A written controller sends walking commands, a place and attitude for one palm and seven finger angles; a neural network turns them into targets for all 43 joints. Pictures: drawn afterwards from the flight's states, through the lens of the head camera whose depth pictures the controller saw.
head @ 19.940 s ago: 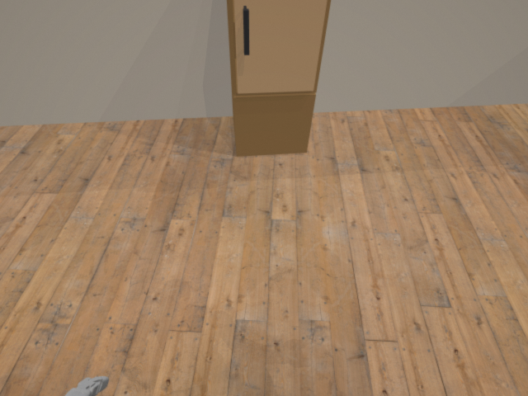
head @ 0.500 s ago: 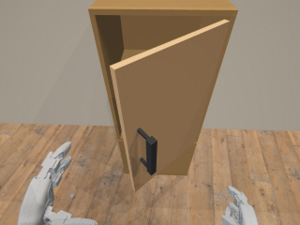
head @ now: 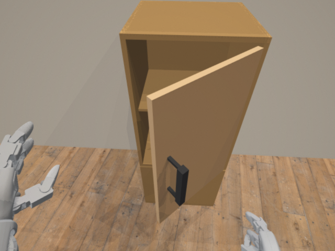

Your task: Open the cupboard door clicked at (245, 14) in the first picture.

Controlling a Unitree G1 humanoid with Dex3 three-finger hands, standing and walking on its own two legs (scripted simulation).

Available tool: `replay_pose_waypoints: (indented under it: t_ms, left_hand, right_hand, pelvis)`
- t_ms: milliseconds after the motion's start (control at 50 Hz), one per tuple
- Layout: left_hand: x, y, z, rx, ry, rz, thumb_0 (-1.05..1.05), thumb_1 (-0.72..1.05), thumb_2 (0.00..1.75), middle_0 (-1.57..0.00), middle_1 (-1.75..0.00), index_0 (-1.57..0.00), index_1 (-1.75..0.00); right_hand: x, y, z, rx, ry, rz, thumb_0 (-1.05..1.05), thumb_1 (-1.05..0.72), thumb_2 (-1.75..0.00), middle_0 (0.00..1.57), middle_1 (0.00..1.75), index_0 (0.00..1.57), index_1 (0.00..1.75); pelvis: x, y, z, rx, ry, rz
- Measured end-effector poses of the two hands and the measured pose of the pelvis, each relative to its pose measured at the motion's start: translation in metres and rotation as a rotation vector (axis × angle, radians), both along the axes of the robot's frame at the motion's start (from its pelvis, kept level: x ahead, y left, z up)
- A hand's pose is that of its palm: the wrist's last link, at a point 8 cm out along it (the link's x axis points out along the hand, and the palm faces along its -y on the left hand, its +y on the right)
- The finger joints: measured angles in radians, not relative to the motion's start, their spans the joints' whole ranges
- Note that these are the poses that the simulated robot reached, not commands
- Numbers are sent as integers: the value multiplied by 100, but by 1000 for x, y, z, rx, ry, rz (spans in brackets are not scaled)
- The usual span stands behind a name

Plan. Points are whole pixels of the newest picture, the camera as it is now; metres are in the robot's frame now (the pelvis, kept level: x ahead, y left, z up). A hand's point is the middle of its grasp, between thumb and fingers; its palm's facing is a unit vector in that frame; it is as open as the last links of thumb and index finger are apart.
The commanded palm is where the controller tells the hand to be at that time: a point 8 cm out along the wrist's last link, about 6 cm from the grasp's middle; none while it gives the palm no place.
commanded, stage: draw the hand back to the body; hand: left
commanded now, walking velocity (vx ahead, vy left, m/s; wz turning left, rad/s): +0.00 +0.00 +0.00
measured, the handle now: (176, 181) +0.33 +0.02 -0.04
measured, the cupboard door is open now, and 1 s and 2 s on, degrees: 43 43 43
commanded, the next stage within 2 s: step back with the hand held close in 0.44 s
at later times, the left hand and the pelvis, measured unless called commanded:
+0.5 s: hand (47, 178) +0.18 +0.24 +0.17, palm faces +0.46 -0.79 -0.40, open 7.4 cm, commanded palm +0.13 +0.27 +0.18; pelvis +0.00 -0.03 +0.01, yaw +0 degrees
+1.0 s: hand (51, 179) +0.19 +0.23 +0.16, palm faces +0.32 -0.81 -0.49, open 7.4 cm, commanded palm +0.12 +0.27 +0.18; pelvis -0.03 -0.02 +0.01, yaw -3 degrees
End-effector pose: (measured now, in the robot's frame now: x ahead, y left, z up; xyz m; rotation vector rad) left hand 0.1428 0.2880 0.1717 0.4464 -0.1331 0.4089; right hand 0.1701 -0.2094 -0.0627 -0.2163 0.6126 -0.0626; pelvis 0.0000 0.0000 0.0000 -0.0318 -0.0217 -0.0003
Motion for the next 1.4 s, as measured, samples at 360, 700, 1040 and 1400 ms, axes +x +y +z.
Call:
replay_pose_waypoints:
  t_ms: [360,700,1040,1400]
  left_hand:
    - [-2,-10,5,-18,-1,33,2,88,89,-21,-30,-21,-30]
    - [14,-22,11,44,-1,44,2,89,90,-21,-30,-21,-30]
    - [-3,-8,13,132,-23,-116,2,89,90,-22,-30,-21,-30]
    - [-102,15,7,111,-110,86,2,89,90,-21,-30,-21,-30]
  right_hand:
    - [-2,-29,2,-20,37,-12,1,-90,-90,20,30,20,30]
    - [3,-55,-1,-12,61,-45,1,-90,-90,20,30,20,30]
    - [-60,-67,18,-96,103,-204,1,-90,-90,20,30,20,30]
    - [-127,-7,-20,-42,135,-20,1,-90,-90,20,30,20,30]
  pelvis:
    - [-2,-18,9,14,-30,-3]
    - [-1,-36,11,6,-1,-17]
    - [-41,-14,8,6,19,-52]
    - [-112,-7,-4,29,101,-20]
